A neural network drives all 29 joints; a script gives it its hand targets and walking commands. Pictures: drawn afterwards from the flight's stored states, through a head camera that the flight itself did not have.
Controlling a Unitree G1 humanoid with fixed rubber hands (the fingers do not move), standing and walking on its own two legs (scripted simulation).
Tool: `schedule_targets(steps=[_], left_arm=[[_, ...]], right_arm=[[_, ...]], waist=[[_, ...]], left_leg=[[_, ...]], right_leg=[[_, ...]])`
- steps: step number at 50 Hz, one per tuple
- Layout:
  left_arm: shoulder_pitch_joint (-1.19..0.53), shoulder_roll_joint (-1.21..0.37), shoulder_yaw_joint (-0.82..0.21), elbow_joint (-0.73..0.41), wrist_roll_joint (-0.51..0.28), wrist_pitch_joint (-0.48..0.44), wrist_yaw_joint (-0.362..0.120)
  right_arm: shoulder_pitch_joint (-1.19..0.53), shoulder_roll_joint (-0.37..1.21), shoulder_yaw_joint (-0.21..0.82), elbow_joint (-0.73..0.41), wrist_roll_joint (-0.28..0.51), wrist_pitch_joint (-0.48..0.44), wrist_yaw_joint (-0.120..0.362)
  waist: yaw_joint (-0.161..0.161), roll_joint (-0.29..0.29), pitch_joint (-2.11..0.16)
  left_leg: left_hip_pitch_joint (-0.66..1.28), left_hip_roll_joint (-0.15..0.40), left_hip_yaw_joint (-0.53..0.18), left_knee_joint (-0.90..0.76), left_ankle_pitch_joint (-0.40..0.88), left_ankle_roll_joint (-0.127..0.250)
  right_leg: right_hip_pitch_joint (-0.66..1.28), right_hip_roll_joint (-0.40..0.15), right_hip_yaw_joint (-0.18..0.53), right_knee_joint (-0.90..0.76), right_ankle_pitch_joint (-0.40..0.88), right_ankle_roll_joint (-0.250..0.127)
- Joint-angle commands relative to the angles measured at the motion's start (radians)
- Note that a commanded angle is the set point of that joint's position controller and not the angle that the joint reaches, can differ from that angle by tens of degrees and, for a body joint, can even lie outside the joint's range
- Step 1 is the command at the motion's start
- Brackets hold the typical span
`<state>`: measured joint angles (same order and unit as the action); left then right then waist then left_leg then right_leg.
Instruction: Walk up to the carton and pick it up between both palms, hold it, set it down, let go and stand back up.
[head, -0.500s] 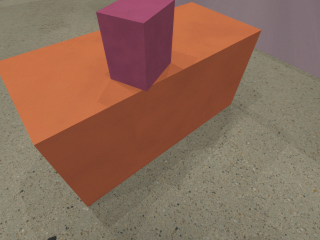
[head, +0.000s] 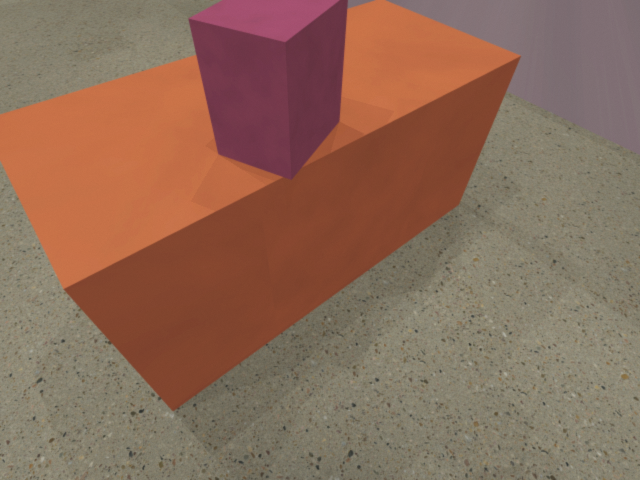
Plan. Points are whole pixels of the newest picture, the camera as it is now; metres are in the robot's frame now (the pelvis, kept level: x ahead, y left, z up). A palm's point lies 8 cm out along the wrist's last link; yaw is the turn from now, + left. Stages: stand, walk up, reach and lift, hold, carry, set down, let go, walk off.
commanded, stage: stand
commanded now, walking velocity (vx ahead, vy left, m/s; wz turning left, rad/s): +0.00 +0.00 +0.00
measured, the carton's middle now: (278, 79) +0.86 +0.10 +0.05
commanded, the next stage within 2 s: walk up in 0.40 s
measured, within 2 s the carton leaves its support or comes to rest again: neither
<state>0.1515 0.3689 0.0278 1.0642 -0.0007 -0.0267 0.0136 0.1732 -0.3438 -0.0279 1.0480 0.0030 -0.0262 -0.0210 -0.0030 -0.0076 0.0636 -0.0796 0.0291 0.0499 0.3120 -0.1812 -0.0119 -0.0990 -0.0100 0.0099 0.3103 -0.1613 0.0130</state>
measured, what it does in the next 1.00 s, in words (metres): steps to the right: right foot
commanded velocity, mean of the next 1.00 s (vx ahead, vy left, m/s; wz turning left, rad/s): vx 0.00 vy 0.00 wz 0.00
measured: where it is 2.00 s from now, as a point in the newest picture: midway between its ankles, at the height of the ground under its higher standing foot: (375, 407)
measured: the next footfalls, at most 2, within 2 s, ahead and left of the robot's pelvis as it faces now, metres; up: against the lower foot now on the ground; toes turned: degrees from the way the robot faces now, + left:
right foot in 0.92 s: +0.15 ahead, -0.21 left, +0.00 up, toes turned +7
left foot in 1.30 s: +0.29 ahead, +0.07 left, +0.00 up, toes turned +25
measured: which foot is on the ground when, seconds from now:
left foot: down 0.00-0.94, up 0.96-1.00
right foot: down 0.00-0.66, up 0.68-0.90, down 0.92-1.00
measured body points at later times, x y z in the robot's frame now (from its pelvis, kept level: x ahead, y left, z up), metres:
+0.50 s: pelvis +0.00 +0.00 +0.00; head +0.01 +0.00 +0.45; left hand +0.07 +0.31 -0.13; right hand +0.08 -0.30 -0.13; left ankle -0.01 +0.12 -0.75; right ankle +0.01 -0.13 -0.75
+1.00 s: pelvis +0.07 -0.09 -0.03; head +0.08 -0.09 +0.42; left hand +0.16 +0.25 -0.09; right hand +0.17 -0.42 -0.12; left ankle +0.00 +0.09 -0.71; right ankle +0.11 -0.21 -0.75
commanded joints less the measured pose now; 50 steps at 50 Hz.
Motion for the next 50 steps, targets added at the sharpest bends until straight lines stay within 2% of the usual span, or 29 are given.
schedule_targets(steps=[1, 5, 6, 8, 12, 14, 16, 17, 19, 20, 23, 25, 28, 29, 30, 31, 32, 33, 35, 37, 40, 42, 44, 45, 46, 47, 48, 49, 50], left_arm=[[-0.018, 0.164, 0.038, -0.046, 0.001, -0.008, 0.014], [-0.011, 0.169, 0.032, -0.044, 0.001, -0.005, 0.016], [-0.016, 0.151, 0.025, -0.045, -0.005, -0.002, 0.016], [0.004, 0.151, 0.026, -0.036, -0.006, -0.002, 0.010], [-0.026, 0.163, 0.027, -0.042, 0.001, -0.006, 0.016], [-0.011, 0.159, 0.027, -0.037, 0.004, -0.007, 0.014], [-0.016, 0.147, 0.025, -0.036, 0.000, 0.000, 0.009], [-0.010, 0.145, 0.026, -0.042, -0.002, -0.001, 0.012], [-0.009, 0.157, 0.025, -0.035, 0.001, -0.009, 0.009], [-0.011, 0.157, 0.026, -0.039, 0.002, -0.010, 0.014], [0.000, 0.182, 0.030, -0.033, -0.003, -0.015, 0.013], [0.004, 0.175, 0.035, -0.038, 0.003, -0.008, 0.014], [0.010, 0.174, 0.028, -0.035, -0.004, -0.009, 0.013], [-0.011, 0.153, 0.024, -0.038, -0.001, -0.011, 0.012], [-0.038, 0.249, 0.121, -0.173, 0.043, -0.009, -0.013], [-0.055, 0.234, 0.123, -0.199, 0.065, -0.005, -0.023], [-0.077, 0.201, 0.112, -0.242, 0.063, 0.001, -0.033], [-0.089, 0.187, 0.117, -0.296, 0.067, 0.000, -0.041], [-0.058, 0.176, 0.109, -0.358, 0.062, -0.003, -0.058], [-0.045, 0.208, 0.120, -0.411, 0.061, -0.004, -0.071], [-0.016, 0.181, 0.112, -0.461, 0.060, 0.009, -0.086], [0.032, 0.184, 0.116, -0.466, 0.050, 0.012, -0.090], [0.161, 0.206, 0.121, -0.449, 0.049, 0.006, -0.078], [0.284, 0.299, 0.155, -0.433, 0.059, -0.001, -0.058], [0.330, 0.393, 0.171, -0.463, 0.071, -0.003, -0.051], [0.234, 0.423, 0.183, -0.495, 0.058, -0.005, -0.045], [0.171, 0.373, 0.173, -0.522, 0.054, -0.007, -0.044], [0.150, 0.319, 0.163, -0.542, 0.042, -0.014, -0.039], [0.134, 0.305, 0.156, -0.552, 0.046, -0.016, -0.036]], right_arm=[[-0.012, -0.182, -0.029, -0.041, -0.002, -0.013, -0.008], [-0.012, -0.200, -0.037, -0.039, -0.001, -0.013, -0.003], [-0.015, -0.204, -0.038, -0.040, 0.000, -0.015, -0.006], [0.024, -0.185, -0.034, -0.031, 0.003, -0.013, -0.008], [-0.015, -0.185, -0.035, -0.039, 0.007, -0.008, -0.005], [-0.029, -0.189, -0.039, -0.043, -0.001, -0.008, -0.003], [0.005, -0.188, -0.040, -0.031, -0.002, -0.011, -0.010], [-0.021, -0.173, -0.038, -0.041, -0.001, -0.012, -0.008], [0.005, -0.177, -0.037, -0.037, -0.003, -0.005, -0.006], [-0.018, -0.176, -0.037, -0.044, -0.004, -0.004, -0.003], [0.007, -0.190, -0.040, -0.044, -0.001, -0.005, -0.006], [-0.004, -0.202, -0.043, -0.041, 0.001, -0.009, -0.002], [0.037, -0.188, -0.042, -0.028, -0.003, -0.008, -0.006], [0.019, -0.183, -0.041, -0.040, 0.005, -0.009, -0.006], [0.124, -0.253, -0.088, -0.077, -0.011, -0.008, 0.006], [0.152, -0.290, -0.096, -0.090, -0.018, -0.004, 0.006], [0.186, -0.327, -0.110, -0.112, -0.031, -0.003, 0.001], [0.156, -0.355, -0.125, -0.135, -0.053, -0.010, -0.008], [0.143, -0.336, -0.139, -0.214, -0.055, -0.025, -0.025], [0.139, -0.333, -0.144, -0.271, -0.044, -0.033, -0.027], [0.160, -0.309, -0.135, -0.323, -0.047, -0.031, -0.018], [0.150, -0.316, -0.132, -0.359, -0.047, -0.016, -0.010], [0.139, -0.276, -0.112, -0.396, -0.037, -0.007, 0.000], [0.129, -0.209, -0.088, -0.424, -0.033, -0.010, 0.002], [0.153, -0.120, -0.062, -0.481, -0.017, -0.012, 0.000], [0.125, -0.192, -0.085, -0.505, -0.027, -0.004, -0.018], [0.109, -0.288, -0.112, -0.514, -0.028, 0.007, -0.019], [0.138, -0.316, -0.125, -0.508, -0.025, 0.004, -0.011], [0.176, -0.296, -0.132, -0.487, -0.009, 0.007, -0.005]], waist=[[0.003, 0.000, -0.077], [0.009, 0.017, -0.045], [0.003, -0.038, -0.046], [-0.002, 0.018, -0.029], [0.005, -0.013, -0.010], [0.013, 0.014, -0.015], [-0.008, 0.042, -0.025], [0.005, -0.017, -0.021], [-0.004, 0.024, -0.028], [0.011, 0.034, -0.009], [-0.005, -0.006, 0.004], [0.008, 0.038, -0.036], [0.004, -0.027, -0.005], [-0.006, -0.003, -0.038], [-0.011, -0.037, -0.043], [-0.034, 0.030, 0.002], [-0.059, 0.115, 0.053], [-0.041, 0.088, 0.093], [-0.013, 0.094, 0.070], [-0.010, 0.101, 0.050], [-0.011, 0.149, 0.006], [0.016, 0.183, -0.018], [0.090, 0.108, -0.036], [0.169, -0.104, -0.081], [0.175, -0.338, -0.115], [0.135, -0.254, -0.054], [0.119, -0.138, -0.026], [0.087, -0.049, 0.064], [0.053, -0.066, 0.123]], left_leg=[[0.009, 0.131, -0.099, -0.059, 0.122, 0.033], [-0.007, 0.124, -0.088, -0.057, 0.134, 0.027], [-0.012, 0.128, -0.101, -0.063, 0.133, 0.032], [0.000, 0.125, -0.081, -0.054, 0.136, 0.027], [-0.015, 0.115, -0.093, -0.075, 0.097, 0.019], [-0.009, 0.122, -0.081, -0.063, 0.072, 0.024], [0.010, 0.118, -0.087, -0.078, 0.062, 0.025], [0.004, 0.124, -0.098, -0.074, 0.080, 0.026], [0.021, 0.120, -0.089, -0.073, 0.105, 0.023], [-0.003, 0.127, -0.095, -0.069, 0.103, 0.019], [-0.006, 0.122, -0.087, -0.070, 0.086, 0.026], [-0.007, 0.118, -0.086, -0.067, 0.100, 0.025], [0.006, 0.127, -0.096, -0.070, 0.112, 0.020], [0.016, 0.127, -0.100, -0.068, 0.083, 0.026], [-0.080, 0.100, -0.233, -0.036, -0.325, 0.122], [-0.081, 0.174, -0.376, -0.084, -0.514, 0.179], [-0.054, 0.263, -0.500, -0.164, -0.615, 0.235], [-0.033, 0.306, -0.577, -0.183, -0.626, 0.284], [-0.015, 0.326, -0.596, -0.147, -0.563, 0.293], [-0.014, 0.289, -0.574, -0.118, -0.491, 0.289], [-0.056, 0.205, -0.447, -0.042, -0.343, 0.269], [-0.143, 0.138, -0.352, 0.041, -0.228, 0.226], [-0.340, 0.058, -0.245, 0.232, -0.196, 0.175], [-0.525, -0.030, -0.219, 0.479, -0.333, 0.135], [-0.692, -0.142, -0.139, 0.769, -0.507, 0.064], [-0.742, -0.030, -0.173, 0.936, -0.446, 0.045], [-0.742, 0.036, -0.204, 0.959, -0.378, 0.038], [-0.699, 0.052, -0.184, 0.960, -0.296, 0.027], [-0.629, 0.071, -0.185, 0.905, -0.247, 0.024]], right_leg=[[0.016, -0.121, 0.072, -0.045, 0.132, -0.035], [0.010, -0.128, 0.076, -0.038, 0.159, -0.034], [0.009, -0.132, 0.071, -0.041, 0.152, -0.033], [0.003, -0.131, 0.075, -0.043, 0.168, -0.035], [-0.012, -0.123, 0.067, -0.043, 0.117, -0.030], [-0.019, -0.127, 0.070, -0.064, 0.110, -0.027], [-0.024, -0.129, 0.074, -0.060, 0.087, -0.032], [-0.019, -0.119, 0.060, -0.056, 0.100, -0.031], [-0.023, -0.122, 0.074, -0.054, 0.104, -0.037], [-0.013, -0.131, 0.076, -0.057, 0.102, -0.038], [-0.029, -0.134, 0.082, -0.067, 0.115, -0.032], [0.002, -0.134, 0.075, -0.050, 0.127, -0.031], [-0.029, -0.131, 0.073, -0.048, 0.111, -0.037], [-0.028, -0.127, 0.071, -0.058, 0.105, -0.032], [-0.013, -0.064, -0.065, 0.120, -0.355, -0.078], [-0.151, -0.038, -0.021, 0.228, -0.444, -0.087], [-0.299, -0.028, -0.019, 0.351, -0.460, -0.071], [-0.413, -0.058, 0.034, 0.492, -0.453, -0.058], [-0.501, -0.121, 0.126, 0.601, -0.379, -0.053], [-0.485, -0.112, 0.123, 0.554, -0.319, -0.044], [-0.381, -0.061, 0.035, 0.450, -0.281, -0.041], [-0.230, -0.029, -0.027, 0.345, -0.269, -0.049], [0.086, 0.034, -0.092, 0.186, -0.154, -0.060], [0.268, -0.090, 0.069, 0.105, -0.246, -0.089], [0.280, -0.384, 0.497, -0.088, -0.554, -0.177], [0.172, -0.487, 0.656, -0.184, -0.703, -0.262], [0.112, -0.491, 0.652, -0.176, -0.763, -0.301], [0.008, -0.424, 0.549, -0.185, -0.711, -0.251], [-0.090, -0.371, 0.384, -0.146, -0.623, -0.183]])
